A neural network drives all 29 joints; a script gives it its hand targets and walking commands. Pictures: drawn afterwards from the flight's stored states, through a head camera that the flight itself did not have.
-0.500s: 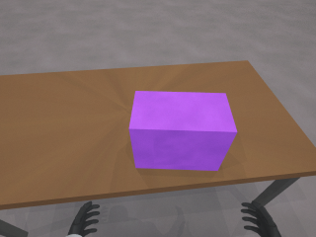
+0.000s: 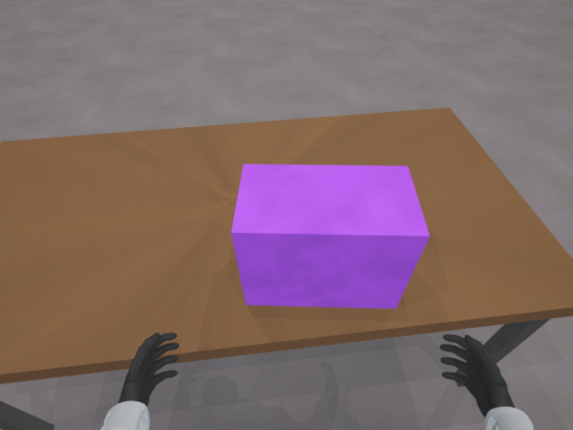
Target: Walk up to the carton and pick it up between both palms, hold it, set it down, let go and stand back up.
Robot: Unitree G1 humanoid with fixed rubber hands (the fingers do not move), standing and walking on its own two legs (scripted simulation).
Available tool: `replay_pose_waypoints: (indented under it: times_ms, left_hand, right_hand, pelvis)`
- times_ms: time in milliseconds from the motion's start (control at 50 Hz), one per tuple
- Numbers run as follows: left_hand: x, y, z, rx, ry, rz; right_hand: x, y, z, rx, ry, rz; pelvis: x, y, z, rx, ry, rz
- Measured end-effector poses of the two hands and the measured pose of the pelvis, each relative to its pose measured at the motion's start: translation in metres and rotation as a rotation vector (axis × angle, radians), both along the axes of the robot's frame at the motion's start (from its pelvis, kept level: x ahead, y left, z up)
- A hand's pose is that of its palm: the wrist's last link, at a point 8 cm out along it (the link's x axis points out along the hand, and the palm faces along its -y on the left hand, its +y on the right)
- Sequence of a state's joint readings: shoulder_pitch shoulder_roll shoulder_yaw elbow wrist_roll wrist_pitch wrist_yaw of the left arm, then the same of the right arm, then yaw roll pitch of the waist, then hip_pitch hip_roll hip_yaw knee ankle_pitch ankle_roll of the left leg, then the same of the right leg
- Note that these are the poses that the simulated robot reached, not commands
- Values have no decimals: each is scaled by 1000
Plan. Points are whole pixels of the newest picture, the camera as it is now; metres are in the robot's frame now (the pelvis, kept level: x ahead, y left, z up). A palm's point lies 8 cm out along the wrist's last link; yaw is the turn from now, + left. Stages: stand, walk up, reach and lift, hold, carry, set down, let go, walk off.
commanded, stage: reach and lift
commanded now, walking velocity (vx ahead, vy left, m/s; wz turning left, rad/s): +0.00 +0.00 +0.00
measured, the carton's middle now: (322, 239) +0.47 -0.03 -0.05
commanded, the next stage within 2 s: none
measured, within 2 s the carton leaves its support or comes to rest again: neither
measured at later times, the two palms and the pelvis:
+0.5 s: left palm (147, 334) +0.27 +0.24 -0.03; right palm (491, 333) +0.28 -0.26 -0.02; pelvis -0.01 +0.00 -0.01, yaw +0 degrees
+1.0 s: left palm (152, 267) +0.35 +0.24 +0.04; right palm (495, 269) +0.35 -0.27 +0.05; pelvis -0.02 +0.00 +0.00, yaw -1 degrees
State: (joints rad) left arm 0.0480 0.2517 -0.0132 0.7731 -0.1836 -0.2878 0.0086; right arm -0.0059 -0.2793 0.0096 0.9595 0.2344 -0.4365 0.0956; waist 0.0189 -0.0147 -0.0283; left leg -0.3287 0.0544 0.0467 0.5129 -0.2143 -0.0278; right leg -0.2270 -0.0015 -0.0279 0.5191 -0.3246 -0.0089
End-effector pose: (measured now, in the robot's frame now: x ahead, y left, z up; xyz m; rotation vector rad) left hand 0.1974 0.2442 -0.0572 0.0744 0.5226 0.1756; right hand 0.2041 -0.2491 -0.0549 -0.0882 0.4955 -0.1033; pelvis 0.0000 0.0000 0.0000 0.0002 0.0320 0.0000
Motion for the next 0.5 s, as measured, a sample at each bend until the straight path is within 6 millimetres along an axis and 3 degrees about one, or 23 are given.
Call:
replay_pose_waypoints:
  times_ms: [300, 500]
  left_hand:
    - [48, 0, 22, 0, -197, -30]
    - [73, -1, 32, -6, -231, -39]
  right_hand:
    - [48, -9, 19, 23, -179, -30]
    - [76, -15, 33, 32, -220, -26]
  pelvis:
    - [-3, 0, -10, -8, 73, -2]
    - [-10, 0, -14, -8, 124, -8]
